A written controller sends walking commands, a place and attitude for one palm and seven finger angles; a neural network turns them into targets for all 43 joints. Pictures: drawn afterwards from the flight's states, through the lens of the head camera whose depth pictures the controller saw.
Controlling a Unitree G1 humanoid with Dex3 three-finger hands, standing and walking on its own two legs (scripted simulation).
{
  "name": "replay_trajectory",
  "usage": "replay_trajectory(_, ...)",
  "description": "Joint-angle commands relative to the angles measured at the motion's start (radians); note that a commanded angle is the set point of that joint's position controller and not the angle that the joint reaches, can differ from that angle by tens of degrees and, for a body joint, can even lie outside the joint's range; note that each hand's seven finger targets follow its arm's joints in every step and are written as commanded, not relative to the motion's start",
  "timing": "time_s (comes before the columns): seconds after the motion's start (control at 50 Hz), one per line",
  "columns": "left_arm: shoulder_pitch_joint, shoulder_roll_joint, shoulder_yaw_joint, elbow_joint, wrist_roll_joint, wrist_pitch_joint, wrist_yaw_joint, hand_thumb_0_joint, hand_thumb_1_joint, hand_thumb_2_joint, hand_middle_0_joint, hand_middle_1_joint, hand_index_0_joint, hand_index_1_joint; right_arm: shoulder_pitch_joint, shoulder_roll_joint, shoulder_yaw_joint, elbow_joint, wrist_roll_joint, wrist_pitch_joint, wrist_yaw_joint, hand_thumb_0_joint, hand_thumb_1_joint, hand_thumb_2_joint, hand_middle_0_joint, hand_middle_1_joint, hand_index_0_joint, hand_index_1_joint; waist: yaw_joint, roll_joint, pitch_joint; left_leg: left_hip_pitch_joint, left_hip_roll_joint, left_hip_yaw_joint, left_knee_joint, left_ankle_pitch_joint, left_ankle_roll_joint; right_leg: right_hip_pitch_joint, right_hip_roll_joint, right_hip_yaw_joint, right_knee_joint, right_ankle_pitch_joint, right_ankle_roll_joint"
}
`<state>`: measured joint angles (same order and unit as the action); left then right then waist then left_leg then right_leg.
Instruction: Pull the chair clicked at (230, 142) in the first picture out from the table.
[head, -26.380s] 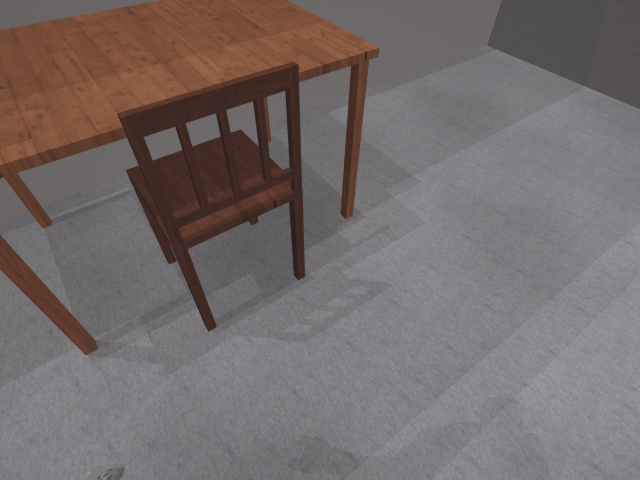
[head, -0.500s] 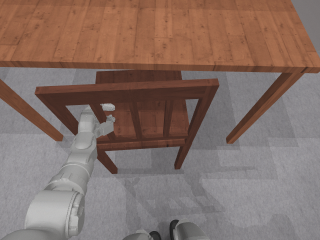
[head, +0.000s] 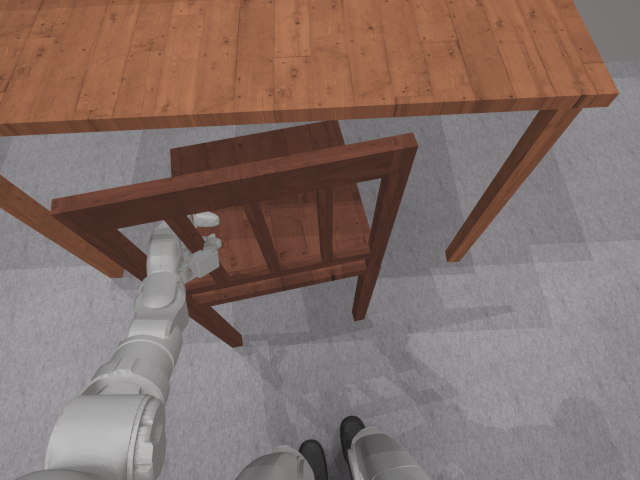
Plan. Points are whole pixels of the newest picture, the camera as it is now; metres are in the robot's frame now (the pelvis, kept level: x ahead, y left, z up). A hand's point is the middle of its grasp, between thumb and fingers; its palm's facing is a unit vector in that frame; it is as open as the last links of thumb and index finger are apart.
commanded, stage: step backward, pulling the chair out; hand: left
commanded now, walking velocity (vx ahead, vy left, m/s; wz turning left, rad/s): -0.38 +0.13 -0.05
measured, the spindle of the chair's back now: (264, 238) +0.44 +0.06 -0.09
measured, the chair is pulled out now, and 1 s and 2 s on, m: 0.06 0.17 0.37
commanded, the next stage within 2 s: none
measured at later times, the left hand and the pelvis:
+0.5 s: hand (218, 300) +0.34 +0.12 -0.06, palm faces -0.01 -0.98 -0.19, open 5.1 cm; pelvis -0.05 +0.01 +0.00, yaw -5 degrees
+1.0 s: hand (236, 345) +0.28 +0.10 -0.06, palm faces -0.06 -0.97 -0.22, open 5.1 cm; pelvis -0.13 +0.00 +0.01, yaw -5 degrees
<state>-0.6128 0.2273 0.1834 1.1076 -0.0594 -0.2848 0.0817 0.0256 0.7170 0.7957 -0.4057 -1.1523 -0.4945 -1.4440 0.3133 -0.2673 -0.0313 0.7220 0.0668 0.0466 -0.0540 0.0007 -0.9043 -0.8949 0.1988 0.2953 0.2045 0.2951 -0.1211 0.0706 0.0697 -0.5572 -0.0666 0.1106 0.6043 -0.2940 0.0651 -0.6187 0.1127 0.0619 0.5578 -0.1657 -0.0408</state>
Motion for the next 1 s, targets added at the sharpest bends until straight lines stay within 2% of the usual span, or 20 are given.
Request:
replay_trajectory(0.0,-0.269,0.280,-0.022,-0.205,0.064,-0.032,0.032,0.000,0.900,0.900,-0.500,-1.450,-0.500,-1.450,0.140,-0.163,-0.047,-0.086,0.019,0.019,-0.017,0.000,-0.900,-0.900,0.200,0.300,0.200,0.300,-0.001,-0.088,-0.541,0.104,0.061,-0.106,0.062,-0.137,-0.060,0.457,-0.305,0.238,-0.106,0.681,0.104)
replay_trajectory(0.08,-0.242,0.223,-0.089,-0.273,0.058,-0.010,0.036,0.000,0.900,0.900,-0.500,-1.450,-0.500,-1.450,0.098,-0.164,-0.037,-0.098,0.019,0.042,-0.030,0.000,-0.900,-0.900,0.200,0.300,0.200,0.300,-0.013,-0.005,-0.547,0.209,0.106,-0.116,-0.088,0.054,-0.050,0.432,-0.261,0.120,-0.077,0.605,0.122)
replay_trajectory(0.12,-0.193,0.218,-0.098,-0.279,0.042,-0.001,0.037,0.000,0.900,0.900,-0.500,-1.450,-0.500,-1.450,0.060,-0.176,-0.036,-0.119,0.028,0.053,-0.032,0.000,-0.900,-0.900,0.200,0.300,0.200,0.300,0.011,0.050,-0.516,0.253,0.187,-0.161,-0.159,0.147,-0.007,0.368,-0.185,0.065,-0.039,0.311,0.150)
replay_trajectory(0.18,-0.249,0.170,-0.117,-0.313,0.032,-0.035,0.020,0.000,0.900,0.900,-0.500,-1.450,-0.500,-1.450,0.032,-0.169,-0.040,-0.128,-0.004,0.014,-0.031,0.000,-0.900,-0.900,0.200,0.300,0.200,0.300,0.027,0.146,-0.428,0.406,0.308,-0.324,-0.286,0.195,-0.017,0.072,-0.081,-0.019,0.191,-0.229,0.040)
replay_trajectory(0.22,-0.293,0.167,-0.105,-0.339,0.024,-0.059,0.017,0.000,0.900,0.900,-0.500,-1.450,-0.500,-1.450,0.039,-0.148,-0.040,-0.111,-0.020,-0.017,-0.027,0.000,-0.900,-0.900,0.200,0.300,0.200,0.300,0.046,0.101,-0.469,0.594,0.333,-0.302,-0.234,0.532,-0.052,-0.025,-0.076,0.016,0.332,-0.331,0.020)
replay_trajectory(0.24,-0.306,0.160,-0.102,-0.324,0.032,-0.070,0.017,0.000,0.900,0.900,-0.500,-1.450,-0.500,-1.450,0.050,-0.138,-0.038,-0.100,-0.028,-0.036,-0.020,0.000,-0.900,-0.900,0.200,0.300,0.200,0.300,0.047,0.075,-0.473,0.674,0.335,-0.256,-0.179,0.702,-0.023,-0.042,-0.089,0.019,0.320,-0.331,0.023)
replay_trajectory(0.28,-0.314,0.155,-0.101,-0.278,0.045,-0.071,0.014,0.000,0.900,0.900,-0.500,-1.450,-0.500,-1.450,0.061,-0.131,-0.032,-0.076,-0.039,-0.067,-0.016,0.000,-0.900,-0.900,0.200,0.300,0.200,0.300,0.045,-0.012,-0.435,0.696,0.355,-0.223,-0.147,0.818,0.025,0.020,-0.102,0.008,0.268,-0.273,0.026)
replay_trajectory(0.3,-0.330,0.174,-0.089,-0.268,0.050,-0.068,0.015,0.000,0.900,0.900,-0.500,-1.450,-0.500,-1.450,0.060,-0.136,-0.030,-0.065,-0.042,-0.076,-0.020,0.000,-0.900,-0.900,0.200,0.300,0.200,0.300,0.044,-0.044,-0.419,0.681,0.362,-0.232,-0.151,0.827,0.008,0.040,-0.104,0.003,0.249,-0.265,0.023)
replay_trajectory(0.4,-0.334,0.181,-0.075,-0.207,0.075,-0.069,0.017,0.000,0.900,0.900,-0.500,-1.450,-0.500,-1.450,0.030,-0.146,-0.026,-0.014,-0.055,-0.108,-0.029,0.000,-0.900,-0.900,0.200,0.300,0.200,0.300,0.055,0.089,-0.355,0.641,0.364,-0.210,-0.151,0.708,0.029,0.116,-0.134,-0.012,0.158,-0.251,0.014)
replay_trajectory(0.54,-0.260,0.197,-0.036,-0.193,0.084,-0.063,0.024,0.000,0.900,0.900,-0.500,-1.450,-0.500,-1.450,-0.011,-0.142,-0.028,0.002,-0.060,-0.125,-0.022,0.000,-0.900,-0.900,0.200,0.300,0.200,0.300,0.055,0.104,-0.427,0.652,0.358,-0.206,-0.070,0.760,0.040,0.180,-0.151,-0.044,0.031,-0.171,0.029)
replay_trajectory(0.62,-0.205,0.256,0.015,-0.210,0.075,-0.060,0.032,0.000,0.900,0.900,-0.500,-1.450,-0.500,-1.450,0.000,-0.153,-0.045,-0.021,-0.052,-0.113,-0.024,0.000,-0.900,-0.900,0.200,0.300,0.200,0.300,0.042,-0.003,-0.467,0.552,0.292,-0.169,-0.012,0.598,0.013,0.278,-0.155,-0.048,-0.065,0.118,0.040)
replay_trajectory(0.68,-0.253,0.301,0.007,-0.249,0.065,-0.061,0.038,0.000,0.900,0.900,-0.500,-1.450,-0.500,-1.450,-0.003,-0.142,-0.046,-0.043,-0.039,-0.084,-0.031,0.000,-0.900,-0.900,0.200,0.300,0.200,0.300,0.011,-0.110,-0.438,0.394,0.168,-0.071,0.043,0.231,-0.048,0.390,-0.283,0.080,-0.123,0.557,0.051)
replay_trajectory(0.72,-0.260,0.325,0.002,-0.257,0.067,-0.044,0.050,0.000,0.900,0.900,-0.500,-1.450,-0.500,-1.450,-0.042,-0.152,-0.038,-0.063,-0.035,-0.064,-0.040,0.000,-0.900,-0.900,0.200,0.300,0.200,0.300,0.022,-0.053,-0.374,0.275,0.117,-0.087,0.110,-0.071,-0.072,0.418,-0.377,0.137,-0.134,0.639,0.020)
replay_trajectory(0.78,-0.251,0.307,-0.013,-0.277,0.073,-0.011,0.059,0.000,0.900,0.900,-0.500,-1.450,-0.500,-1.450,-0.058,-0.158,-0.031,-0.062,-0.035,-0.048,-0.049,0.000,-0.900,-0.900,0.200,0.300,0.200,0.300,0.021,-0.097,-0.428,0.221,0.092,-0.142,0.120,-0.034,-0.080,0.523,-0.396,0.102,-0.082,0.836,0.010)
replay_trajectory(0.82,-0.215,0.296,-0.026,-0.256,0.064,0.021,0.057,0.000,0.900,0.900,-0.500,-1.450,-0.500,-1.450,-0.075,-0.171,-0.031,-0.063,-0.025,-0.032,-0.053,0.000,-0.900,-0.900,0.200,0.300,0.200,0.300,0.025,-0.100,-0.402,0.217,0.090,-0.160,0.080,0.020,-0.084,0.534,-0.386,0.080,-0.066,0.805,0.006)
replay_trajectory(0.88,-0.175,0.270,-0.046,-0.225,0.060,0.032,0.044,0.000,0.900,0.900,-0.500,-1.450,-0.500,-1.450,-0.032,-0.189,-0.040,-0.065,-0.021,-0.004,-0.059,0.000,-0.900,-0.900,0.200,0.300,0.200,0.300,0.016,-0.117,-0.348,0.266,0.101,-0.164,-0.036,0.168,-0.072,0.518,-0.316,0.011,-0.073,0.708,0.056)
replay_trajectory(0.9,-0.150,0.277,-0.039,-0.227,0.057,0.028,0.041,0.000,0.900,0.900,-0.500,-1.450,-0.500,-1.450,-0.024,-0.196,-0.043,-0.069,-0.020,0.000,-0.062,0.000,-0.900,-0.900,0.200,0.300,0.200,0.300,0.017,-0.096,-0.344,0.331,0.141,-0.197,-0.105,0.307,-0.053,0.470,-0.269,-0.024,-0.057,0.558,0.066)
replay_trajectory(0.94,-0.128,0.186,-0.101,-0.323,0.035,0.027,0.013,0.000,0.900,0.900,-0.500,-1.450,-0.500,-1.450,-0.049,-0.201,-0.048,-0.109,-0.025,0.001,-0.048,0.000,-0.900,-0.900,0.200,0.300,0.200,0.300,0.056,0.141,-0.472,0.517,0.269,-0.343,-0.208,0.639,-0.002,0.359,-0.146,-0.062,0.065,0.081,0.045)
replay_trajectory(0.96,-0.116,0.156,-0.110,-0.345,0.034,0.026,0.002,0.000,0.900,0.900,-0.500,-1.450,-0.500,-1.450,-0.049,-0.182,-0.052,-0.120,-0.038,-0.005,-0.030,0.000,-0.900,-0.900,0.200,0.300,0.200,0.300,0.067,0.242,-0.484,0.615,0.317,-0.384,-0.245,0.698,0.012,0.257,-0.106,-0.053,0.148,-0.252,0.030)
replay_trajectory(0.98,-0.123,0.142,-0.112,-0.344,0.038,0.024,-0.002,0.000,0.900,0.900,-0.500,-1.450,-0.500,-1.450,-0.049,-0.164,-0.051,-0.120,-0.053,-0.018,-0.016,0.000,-0.900,-0.900,0.200,0.300,0.200,0.300,0.076,0.270,-0.447,0.647,0.341,-0.403,-0.278,0.642,0.027,0.182,-0.083,-0.045,0.239,-0.387,0.017)
